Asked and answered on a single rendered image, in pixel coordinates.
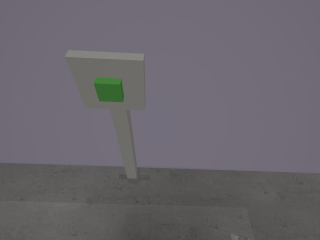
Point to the panel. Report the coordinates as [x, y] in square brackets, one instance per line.
[86, 66]

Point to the button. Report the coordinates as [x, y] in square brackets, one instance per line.
[109, 89]

